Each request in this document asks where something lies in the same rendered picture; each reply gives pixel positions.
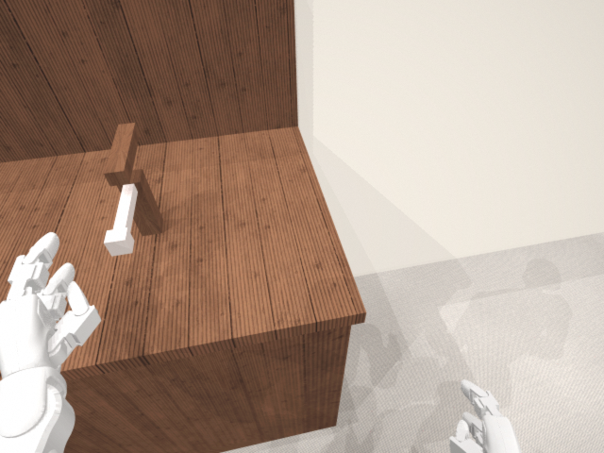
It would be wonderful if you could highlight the robot left hand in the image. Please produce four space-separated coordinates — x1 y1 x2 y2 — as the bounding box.
0 232 101 379

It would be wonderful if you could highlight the tap lever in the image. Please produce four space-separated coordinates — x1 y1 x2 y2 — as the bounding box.
104 184 138 256

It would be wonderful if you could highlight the robot right hand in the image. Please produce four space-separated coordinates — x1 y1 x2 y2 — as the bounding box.
450 379 522 453

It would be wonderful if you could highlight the left robot forearm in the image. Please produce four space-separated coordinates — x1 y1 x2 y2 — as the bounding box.
0 366 76 453

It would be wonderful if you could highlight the counter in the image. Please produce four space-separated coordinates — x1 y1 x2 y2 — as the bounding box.
0 0 366 453

